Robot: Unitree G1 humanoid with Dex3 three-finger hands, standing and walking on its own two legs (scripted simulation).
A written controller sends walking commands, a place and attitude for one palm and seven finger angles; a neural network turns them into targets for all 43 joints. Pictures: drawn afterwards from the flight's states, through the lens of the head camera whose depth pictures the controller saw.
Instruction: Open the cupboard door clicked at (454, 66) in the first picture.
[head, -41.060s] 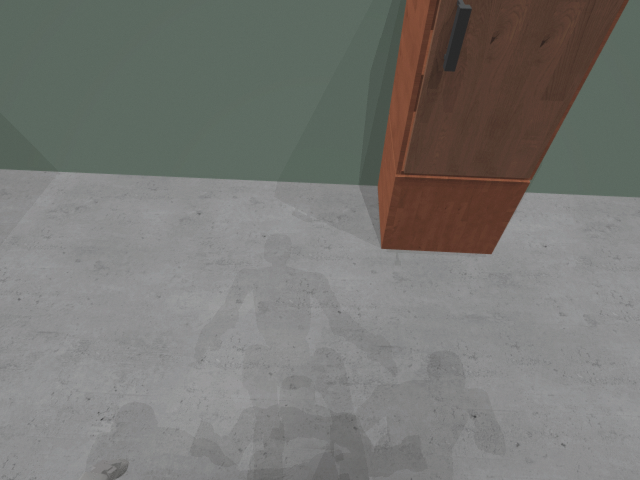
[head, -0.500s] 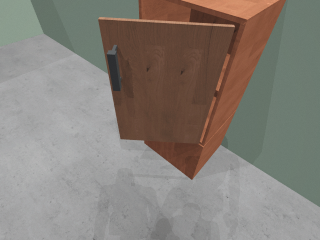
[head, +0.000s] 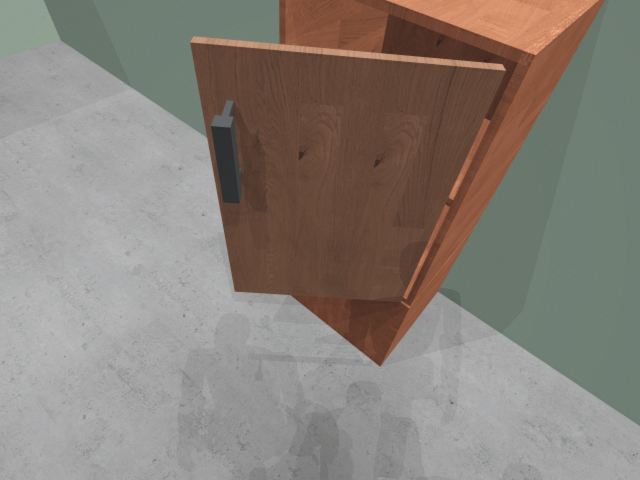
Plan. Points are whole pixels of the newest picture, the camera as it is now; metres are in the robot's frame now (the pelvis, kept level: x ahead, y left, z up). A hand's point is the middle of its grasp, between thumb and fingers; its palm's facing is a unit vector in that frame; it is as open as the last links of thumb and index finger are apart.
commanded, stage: come to a stop and stand still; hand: left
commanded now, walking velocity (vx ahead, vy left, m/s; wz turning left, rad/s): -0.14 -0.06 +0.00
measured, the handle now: (230, 153) +0.53 +0.18 +0.10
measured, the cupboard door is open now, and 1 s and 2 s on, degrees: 39 39 39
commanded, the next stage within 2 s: look again from close up in 1.02 s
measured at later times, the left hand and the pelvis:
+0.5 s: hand out of the picture +0.05 +0.17 -0.19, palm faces +0.05 -0.98 -0.18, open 7.3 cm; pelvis -0.03 +0.00 -0.01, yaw +0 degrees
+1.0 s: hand out of the picture -0.12 +0.17 -0.17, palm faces +0.05 -0.98 -0.17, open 7.3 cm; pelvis -0.06 +0.01 +0.00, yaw +0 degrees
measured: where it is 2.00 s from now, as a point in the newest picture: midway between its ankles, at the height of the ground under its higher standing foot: outside the picture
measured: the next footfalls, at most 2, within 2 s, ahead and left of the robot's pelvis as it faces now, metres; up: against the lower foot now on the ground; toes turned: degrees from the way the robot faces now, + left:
right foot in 0.20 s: +0.02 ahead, -0.14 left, +0.00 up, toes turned +0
left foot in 0.46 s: +0.01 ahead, +0.09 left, +0.00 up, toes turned +3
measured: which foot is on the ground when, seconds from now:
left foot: down 0.00-0.22, up 0.24-0.44, down 0.46-1.00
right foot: up 0.00-0.18, down 0.20-1.00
